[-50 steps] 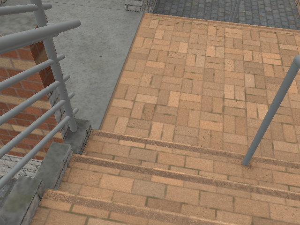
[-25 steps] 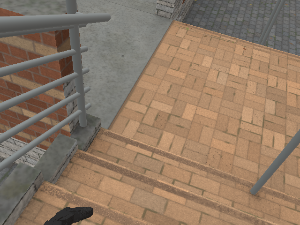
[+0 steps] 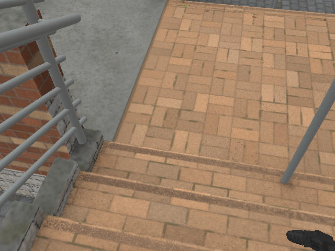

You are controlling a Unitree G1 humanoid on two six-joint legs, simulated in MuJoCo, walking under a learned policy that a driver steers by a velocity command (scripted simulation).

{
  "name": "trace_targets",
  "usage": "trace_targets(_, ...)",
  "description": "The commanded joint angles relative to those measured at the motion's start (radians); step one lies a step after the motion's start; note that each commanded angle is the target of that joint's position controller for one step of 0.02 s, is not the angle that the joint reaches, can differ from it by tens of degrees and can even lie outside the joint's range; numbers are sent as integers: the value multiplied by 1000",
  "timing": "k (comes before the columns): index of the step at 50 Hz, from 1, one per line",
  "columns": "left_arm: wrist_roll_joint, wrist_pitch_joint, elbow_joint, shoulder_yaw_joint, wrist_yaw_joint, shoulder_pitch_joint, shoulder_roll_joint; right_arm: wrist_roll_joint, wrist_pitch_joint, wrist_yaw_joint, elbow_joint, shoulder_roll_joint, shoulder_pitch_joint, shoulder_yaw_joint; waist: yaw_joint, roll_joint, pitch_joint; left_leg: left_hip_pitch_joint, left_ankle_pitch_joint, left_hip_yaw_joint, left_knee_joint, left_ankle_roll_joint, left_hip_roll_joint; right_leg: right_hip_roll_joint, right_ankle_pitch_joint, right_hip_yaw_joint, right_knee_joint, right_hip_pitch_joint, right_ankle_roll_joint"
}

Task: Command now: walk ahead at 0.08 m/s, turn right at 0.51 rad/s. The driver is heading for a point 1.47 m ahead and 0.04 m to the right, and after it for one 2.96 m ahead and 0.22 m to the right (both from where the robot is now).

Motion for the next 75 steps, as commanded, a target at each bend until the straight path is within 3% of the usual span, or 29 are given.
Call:
trace_targets(1, -5, -16, -92, 42, 6, -39, 160, 10, -34, 12, -90, -50, -16, -10, -38, -175, -118, 185, -32, 24, -144, 20, -24, -196, 188, 281, -163, -8, -216)
trace_targets(3, -16, -27, -108, 30, 10, -90, 127, 41, -36, 4, -49, -85, 125, -41, -140, -167, -100, 451, 38, 3, -402, 69, 31, -148, -58, 304, -120, -152, -158)
trace_targets(5, 1, -42, -112, -11, -9, 5, -29, 11, -53, 8, 3, -194, 341, -64, -156, 202, -180, 792, -63, -426, -465, 218, 362, 85, -394, 118, 367, -516, -48)
trace_targets(6, -26, -62, -140, 27, -11, -39, 69, 8, -73, 21, 35, -216, 355, -80, -136, 266, -73, 660, -110, -673, -563, 314, 476, 66, -381, 138, 496, -674, -32)
trace_targets(9, 0, -35, -63, 65, 9, -26, 151, 49, -87, 23, 25, -78, 204, -42, -62, 118, 25, 479, -201, -375, -611, 242, 325, -48, -44, 61, 635, -645, 4)
trace_targets(18, 20, -76, -4, 45, -47, -3, 53, 1, -113, 31, 214, -71, 361, -45, -65, 80, 48, 394, 287, -46, -515, 224, 248, -99, 329, 18, 733, -667, 20)
trace_targets(25, 47, -142, -56, 0, -98, -261, -14, 34, -111, -42, 300, -68, 511, -35, -152, 70, 107, 285, 128, 74, -332, 187, 220, -88, 864, -144, 86, -448, -8)
trace_targets(31, -8, -144, -44, -14, -118, -322, -14, 50, -67, -31, 358, -106, 510, -32, -153, 90, 156, 436, 280, -11, -147, 221, 273, -167, 618, -137, -149, -346, -23)
trace_targets(34, 5, -153, 108, 45, -108, 64, 100, 36, -56, -19, 385, -150, 440, -37, 55, 22, -32, 335, 486, -61, 326, 216, 245, -159, 527, -169, -190, 185, -94)
trace_targets(35, 20, -158, 167, 59, -106, 215, 150, 34, -66, -2, 396, -116, 472, -31, 96, -163, -154, 158, 109, 7, 743, 143, 122, -226, 806, -149, -101, 501, -145)
trace_targets(36, 33, -163, 147, 22, -120, 181, 120, 31, -79, 19, 420, 20, 716, -2, -22, -353, -301, -254, -567, -108, 1080, 115, 54, -362, 1175, -56, 333, 878, -198)
trace_targets(37, 7, -158, 160, 47, -128, 269, 148, 93, -109, 26, 358, -78, 657, -9, 76, -375, -467, -322, -492, -175, 1086, 78, 35, -472, 817, 185, 173, 919, -335)
trace_targets(39, 0, -153, 199, 37, -108, 112, 74, 89, -85, -34, 263, -128, 402, -39, 7, -8, -194, -376, -241, -30, 1007, 60, 87, -452, 313, 230, -187, 505, -267)
trace_targets(41, 19, -180, 174, 24, -123, -41, 54, 73, -50, -47, 267, -49, 478, -26, -88, 0, -93, -301, -48, -56, 973, 89, 155, -509, 340, 239, -185, 190, -295)
trace_targets(43, 30, -210, 198, -6, -109, -89, -38, 78, -40, -35, 279, -54, 453, -56, -139, -19, -26, -187, 193, -146, 616, 142, 182, -347, 357, -34, -198, -29, -150)
trace_targets(47, 54, -210, 285, 12, -49, 36, 31, 32, -53, 2, 209, -19, 343, -51, -130, -55, -39, -317, 328, -158, 378, 106, 161, -363, 667, -92, -113, 72, -182)
trace_targets(53, 16, -207, 303, -11, 16, 67, 9, 21, -89, 77, 119, -2, 81, -40, -58, -50, 40, 42, 1036, 10, -214, 128, 63, -210, 141, -375, -32, -165, -41)
trace_targets(57, -8, -167, 302, 4, 27, 136, 38, 43, -47, 99, 48, -15, -46, -27, 12, -48, 125, -125, 783, 10, -347, 140, 91, -291, 214, -327, 173, 59, -61)
trace_targets(60, -2, -132, 308, 9, 19, 166, 66, 46, -37, 109, 69, -26, -28, -25, 8, -19, 92, -103, 594, 76, -416, 173, 112, -363, 406, -289, 401, 178, -54)
trace_targets(62, -6, -143, 290, 21, 11, 54, 118, 42, -41, 87, 173, -124, 342, -74, -194, -30, -38, 381, 509, 96, -396, 258, 80, -346, 572, -287, 825, -43, -38)
trace_targets(63, 5, -167, 269, 25, 4, 81, 90, 34, -49, 76, 229, -225, 471, -98, -229, 255, -122, 682, 987, 30, -367, 329, 116, -158, 41, -401, 1371, -247, 43)
trace_targets(64, 29, -193, 252, -12, -30, 304, -1, 38, -62, 83, 216, -244, 429, -76, -108, 403, -340, 1106, 1180, -222, -13, 479, 268, -120, -624, -224, 1646, -669, 67)
trace_targets(65, -1, -220, 201, 7, -47, 233, 98, 61, -55, 75, 216, -194, 529, -73, -203, 290, -508, 1162, 898, -378, -115, 581, 342, -143, -617, -108, 1579, -721, 77)
trace_targets(66, -47, -220, 103, 0, -42, 75, 92, 40, -50, 66, 221, -222, 534, -84, -215, 157, -472, 1031, 272, -562, -379, 572, 397, -149, -404, -90, 1388, -768, 44)
trace_targets(67, -30, -194, 68, 15, 0, -87, 107, 36, -44, 64, 177, -168, 343, -69, -148, -90, -249, 748, 19, -607, -521, 485, 363, -165, -283, -159, 1295, -759, 42)
trace_targets(69, -4, -164, 97, 26, 18, -2, 104, 4, -87, 67, 107, -114, 162, -45, -29, -70, -128, 396, 90, -673, -471, 484, 372, -206, -64, -56, 1026, -631, 45)
trace_targets(72, 59, -158, 36, 27, 13, -113, 44, 30, -94, 15, 127, -120, 185, -44, -19, -25, -56, 129, 450, -405, -409, 418, 202, -205, 82, -89, 609, -481, 103)
trace_targets(74, 50, -177, 89, 26, -35, 14, 20, -1, -65, -6, 131, -121, 255, -53, -5, 60, -176, 120, 613, -333, -333, 399, 150, -171, 346, -121, 636, -341, 90)
trace_targets(75, 29, -186, 58, 47, -42, -55, 82, 25, -79, -15, 162, -90, 333, -47, -40, 48, -143, 218, 448, -356, -287, 379, 124, -163, 474, -58, 517, -470, 82)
